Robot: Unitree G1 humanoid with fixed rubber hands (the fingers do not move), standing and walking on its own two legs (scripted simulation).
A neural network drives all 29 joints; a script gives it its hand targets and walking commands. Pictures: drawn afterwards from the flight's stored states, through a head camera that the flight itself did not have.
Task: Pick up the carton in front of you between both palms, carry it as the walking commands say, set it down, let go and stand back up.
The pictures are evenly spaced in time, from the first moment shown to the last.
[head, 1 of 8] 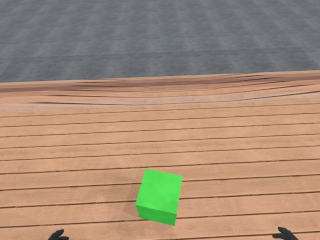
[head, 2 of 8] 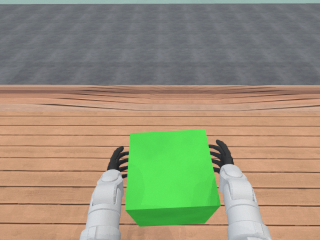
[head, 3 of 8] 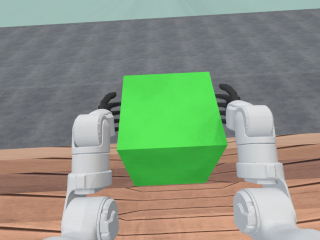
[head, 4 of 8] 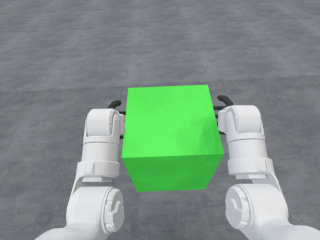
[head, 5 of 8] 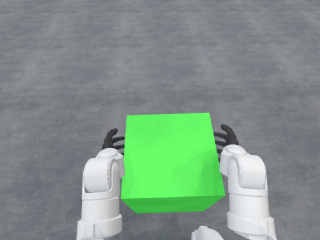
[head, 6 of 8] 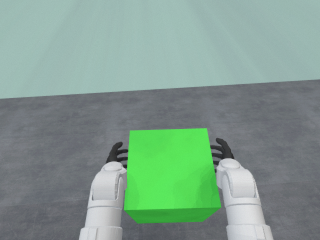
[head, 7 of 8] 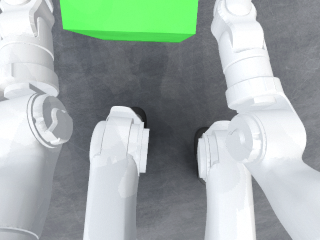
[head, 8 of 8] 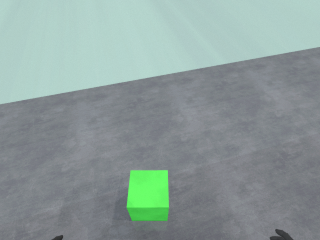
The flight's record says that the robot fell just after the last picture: no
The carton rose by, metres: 0.67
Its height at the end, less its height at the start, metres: -1.18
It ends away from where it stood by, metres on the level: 7.02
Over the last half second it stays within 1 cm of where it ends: yes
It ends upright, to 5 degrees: yes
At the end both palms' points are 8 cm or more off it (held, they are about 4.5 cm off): yes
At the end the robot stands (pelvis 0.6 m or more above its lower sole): yes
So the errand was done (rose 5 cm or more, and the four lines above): yes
